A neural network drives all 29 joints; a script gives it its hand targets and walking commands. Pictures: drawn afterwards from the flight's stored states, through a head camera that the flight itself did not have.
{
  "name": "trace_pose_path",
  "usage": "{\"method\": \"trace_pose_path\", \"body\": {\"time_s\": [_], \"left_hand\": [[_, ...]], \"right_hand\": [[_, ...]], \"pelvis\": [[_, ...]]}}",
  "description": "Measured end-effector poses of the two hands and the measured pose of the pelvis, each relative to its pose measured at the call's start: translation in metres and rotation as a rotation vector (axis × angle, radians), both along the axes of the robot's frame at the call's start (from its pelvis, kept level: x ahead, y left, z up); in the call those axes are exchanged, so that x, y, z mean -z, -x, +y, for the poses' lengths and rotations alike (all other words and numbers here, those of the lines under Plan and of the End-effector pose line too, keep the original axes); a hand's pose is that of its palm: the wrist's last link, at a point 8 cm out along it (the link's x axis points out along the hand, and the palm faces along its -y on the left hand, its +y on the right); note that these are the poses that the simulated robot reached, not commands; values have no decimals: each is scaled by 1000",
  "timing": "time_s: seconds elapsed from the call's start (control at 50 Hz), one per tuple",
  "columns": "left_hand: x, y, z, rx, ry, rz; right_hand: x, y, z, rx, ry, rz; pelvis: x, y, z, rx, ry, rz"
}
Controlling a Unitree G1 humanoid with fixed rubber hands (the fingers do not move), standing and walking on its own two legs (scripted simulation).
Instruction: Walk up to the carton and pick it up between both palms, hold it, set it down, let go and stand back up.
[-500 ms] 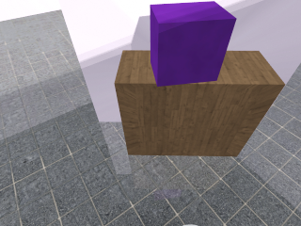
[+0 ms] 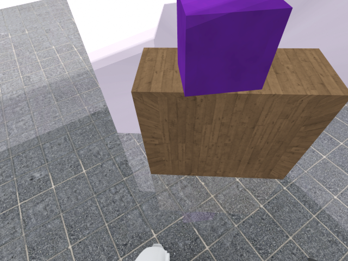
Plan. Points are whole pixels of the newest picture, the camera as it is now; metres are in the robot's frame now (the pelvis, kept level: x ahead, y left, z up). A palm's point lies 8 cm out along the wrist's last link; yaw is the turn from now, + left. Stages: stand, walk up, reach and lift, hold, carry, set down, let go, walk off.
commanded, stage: walk up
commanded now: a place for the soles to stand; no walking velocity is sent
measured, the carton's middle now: (222, 42) +0.81 -0.14 +0.08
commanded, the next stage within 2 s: none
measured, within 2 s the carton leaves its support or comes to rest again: neither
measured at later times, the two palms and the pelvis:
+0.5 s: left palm (67, 243) +0.18 +0.29 -0.08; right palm (332, 249) +0.17 -0.31 -0.04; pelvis +0.11 +0.01 +0.02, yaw -1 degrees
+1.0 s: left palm (98, 211) +0.26 +0.24 -0.09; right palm (326, 210) +0.26 -0.36 -0.08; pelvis +0.19 -0.05 +0.00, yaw +0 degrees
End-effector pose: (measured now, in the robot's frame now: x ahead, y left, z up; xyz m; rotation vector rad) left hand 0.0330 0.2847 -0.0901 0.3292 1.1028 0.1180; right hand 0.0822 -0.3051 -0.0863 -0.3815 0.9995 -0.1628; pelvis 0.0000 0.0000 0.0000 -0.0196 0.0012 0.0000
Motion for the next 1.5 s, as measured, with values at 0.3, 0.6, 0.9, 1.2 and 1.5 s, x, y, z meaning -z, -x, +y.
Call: {"method": "trace_pose_path", "body": {"time_s": [0.3, 0.6, 0.9, 1.2, 1.5], "left_hand": [[0, -102, 30, 28, 60, -120], [-10, -171, -19, 44, 19, -106], [-10, -215, -57, 34, -25, -60], [8, -257, -36, 34, 14, -109], [4, -267, -43, 39, 4, -117]], "right_hand": [[-45, -52, 26, 12, 78, -96], [-28, -105, -25, 29, 37, -52], [-2, -171, -62, 7, -7, 19], [-12, -212, -39, -7, 40, -37], [-14, -241, -44, -22, 29, -89]], "pelvis": [[-14, -65, 35, 14, 22, -111], [-13, -131, -17, 26, -46, -87], [-5, -182, -61, 6, -38, -24], [3, -199, -36, 4, 2, -24], [2, -205, -43, 5, -8, -13]]}}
